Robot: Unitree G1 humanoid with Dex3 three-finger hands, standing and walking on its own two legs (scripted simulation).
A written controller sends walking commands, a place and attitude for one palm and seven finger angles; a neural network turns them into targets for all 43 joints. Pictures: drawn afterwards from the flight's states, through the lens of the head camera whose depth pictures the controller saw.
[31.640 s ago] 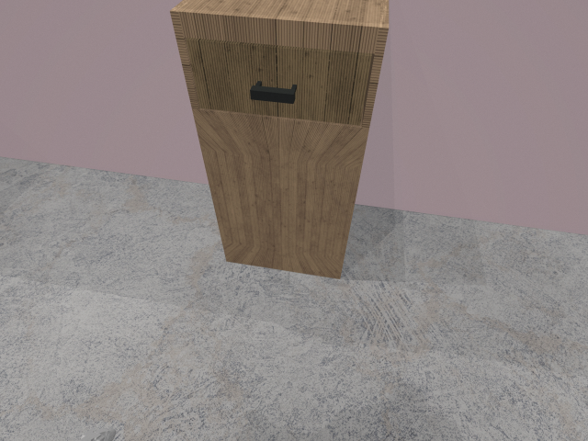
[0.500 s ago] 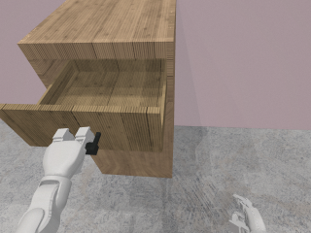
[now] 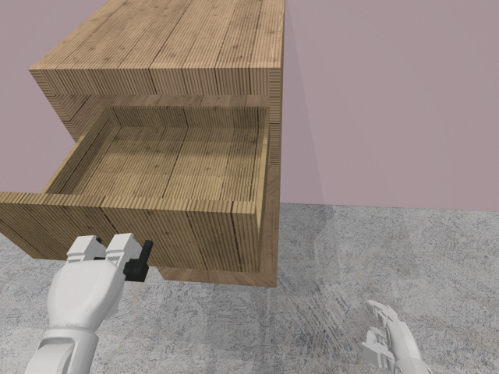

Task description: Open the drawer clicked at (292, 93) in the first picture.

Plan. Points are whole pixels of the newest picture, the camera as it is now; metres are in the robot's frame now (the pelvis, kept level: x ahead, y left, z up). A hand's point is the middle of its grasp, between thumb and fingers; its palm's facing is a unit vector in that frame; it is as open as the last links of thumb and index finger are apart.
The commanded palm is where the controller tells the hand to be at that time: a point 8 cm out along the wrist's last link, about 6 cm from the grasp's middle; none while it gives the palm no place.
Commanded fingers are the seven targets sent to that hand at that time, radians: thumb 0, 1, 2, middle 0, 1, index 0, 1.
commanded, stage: pull the drawer open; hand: left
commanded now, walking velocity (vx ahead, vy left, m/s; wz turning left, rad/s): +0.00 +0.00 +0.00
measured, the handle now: (116, 256) +0.26 +0.25 +0.06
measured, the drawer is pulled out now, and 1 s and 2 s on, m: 0.28 0.29 0.30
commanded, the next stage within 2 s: open the thumb to release the handle in 0.32 s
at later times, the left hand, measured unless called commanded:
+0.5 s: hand (103, 311) +0.18 +0.24 +0.05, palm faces +0.04 -0.06 -1.00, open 7.0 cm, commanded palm +0.16 +0.25 +0.09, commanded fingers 0.00 0.55 0.75 -0.38 -1.31 -0.38 -1.31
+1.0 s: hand (104, 307) +0.19 +0.24 +0.05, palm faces +0.04 -0.06 -1.00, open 13.0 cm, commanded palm +0.16 +0.24 +0.09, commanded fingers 0.00 -0.50 0.30 -0.30 -1.20 -0.30 -1.20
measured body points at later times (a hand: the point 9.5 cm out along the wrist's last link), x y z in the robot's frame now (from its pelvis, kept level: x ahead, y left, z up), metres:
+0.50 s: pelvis +0.00 +0.00 -0.01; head +0.03 -0.03 +0.44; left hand +0.18 +0.24 +0.10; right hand +0.21 -0.22 -0.10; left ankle -0.03 +0.13 -0.72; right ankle -0.01 -0.12 -0.72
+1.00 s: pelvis -0.01 -0.01 +0.00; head +0.01 -0.04 +0.45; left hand +0.18 +0.24 +0.10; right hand +0.21 -0.21 -0.10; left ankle -0.03 +0.13 -0.72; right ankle -0.01 -0.12 -0.72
